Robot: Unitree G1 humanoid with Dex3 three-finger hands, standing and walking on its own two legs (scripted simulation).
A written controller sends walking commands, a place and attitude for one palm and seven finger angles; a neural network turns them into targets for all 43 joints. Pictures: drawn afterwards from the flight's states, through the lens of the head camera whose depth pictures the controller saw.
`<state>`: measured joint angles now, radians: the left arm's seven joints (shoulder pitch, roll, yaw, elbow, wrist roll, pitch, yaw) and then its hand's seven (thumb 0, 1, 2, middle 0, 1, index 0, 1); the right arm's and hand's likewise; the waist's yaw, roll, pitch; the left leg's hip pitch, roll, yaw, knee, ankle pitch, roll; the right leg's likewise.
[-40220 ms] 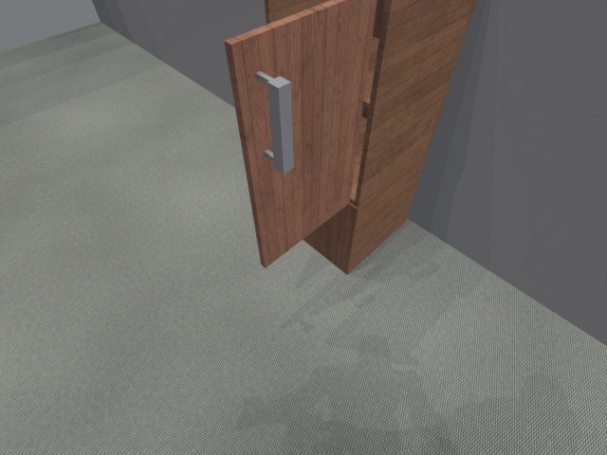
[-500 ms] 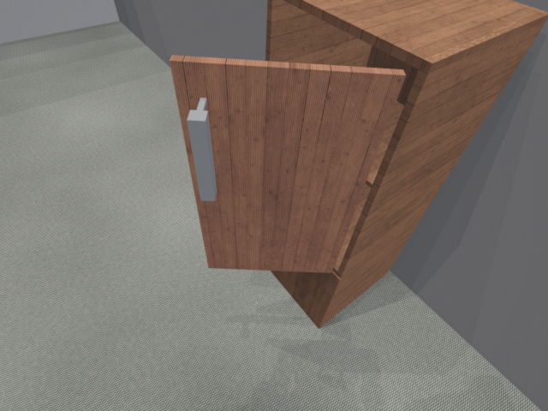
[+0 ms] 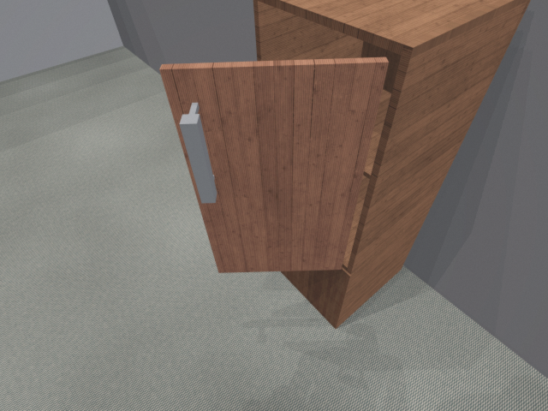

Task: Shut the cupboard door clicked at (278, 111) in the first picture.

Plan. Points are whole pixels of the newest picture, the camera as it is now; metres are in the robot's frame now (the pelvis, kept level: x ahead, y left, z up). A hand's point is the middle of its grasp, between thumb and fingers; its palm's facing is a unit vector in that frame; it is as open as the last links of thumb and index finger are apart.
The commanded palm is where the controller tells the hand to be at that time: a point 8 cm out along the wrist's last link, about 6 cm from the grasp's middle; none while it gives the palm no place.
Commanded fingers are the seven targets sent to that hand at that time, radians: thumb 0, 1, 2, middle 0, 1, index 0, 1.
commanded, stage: look again from close up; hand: left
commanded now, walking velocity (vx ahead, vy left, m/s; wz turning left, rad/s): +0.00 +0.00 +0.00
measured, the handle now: (202, 154) +0.51 +0.15 +0.11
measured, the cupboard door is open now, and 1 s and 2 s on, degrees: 52 52 52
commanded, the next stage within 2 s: shuffle to correct the standing spot in 0.12 s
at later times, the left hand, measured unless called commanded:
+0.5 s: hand out of the picture +0.00 +0.15 -0.18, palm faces +0.03 -0.99 -0.17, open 7.4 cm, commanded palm none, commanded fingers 0.00 0.90 0.90 -0.20 -0.30 -0.20 -0.30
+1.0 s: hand out of the picture +0.07 +0.14 -0.18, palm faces +0.07 -0.98 -0.20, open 7.4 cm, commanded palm none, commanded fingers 0.00 0.90 0.90 -0.20 -0.30 -0.20 -0.30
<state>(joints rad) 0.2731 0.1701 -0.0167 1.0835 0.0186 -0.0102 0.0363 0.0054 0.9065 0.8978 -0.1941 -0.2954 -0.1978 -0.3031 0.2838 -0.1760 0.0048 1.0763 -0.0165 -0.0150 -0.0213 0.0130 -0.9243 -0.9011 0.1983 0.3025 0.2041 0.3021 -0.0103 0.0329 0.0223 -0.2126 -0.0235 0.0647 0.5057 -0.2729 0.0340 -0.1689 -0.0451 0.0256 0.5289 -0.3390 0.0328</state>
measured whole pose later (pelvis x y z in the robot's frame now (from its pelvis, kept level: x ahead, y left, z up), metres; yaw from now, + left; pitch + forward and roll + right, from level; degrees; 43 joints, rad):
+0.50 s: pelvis +0.02 -0.02 -0.01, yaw +1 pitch +0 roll +0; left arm 0.33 0.17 0.00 1.11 0.03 -0.01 0.01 0.01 0.91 0.90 -0.20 -0.30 -0.20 -0.30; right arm 0.29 -0.16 0.00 1.11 -0.02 -0.01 -0.02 0.00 -0.91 -0.90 0.20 0.30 0.20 0.30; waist 0.00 -0.03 0.01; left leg -0.24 0.01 0.03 0.58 -0.34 0.00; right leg -0.18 -0.01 -0.01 0.57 -0.40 -0.01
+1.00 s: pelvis +0.08 -0.04 +0.00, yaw +2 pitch -1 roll +0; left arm 0.28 0.16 0.02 1.06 0.01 0.03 0.05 0.01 0.91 0.90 -0.20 -0.30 -0.20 -0.30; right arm 0.15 -0.17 -0.02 1.03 -0.02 -0.03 -0.05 0.00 -0.91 -0.90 0.20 0.30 0.20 0.30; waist 0.01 -0.03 0.09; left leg -0.22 0.01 0.07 0.52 -0.28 0.03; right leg -0.32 -0.01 -0.01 0.91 -0.54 0.00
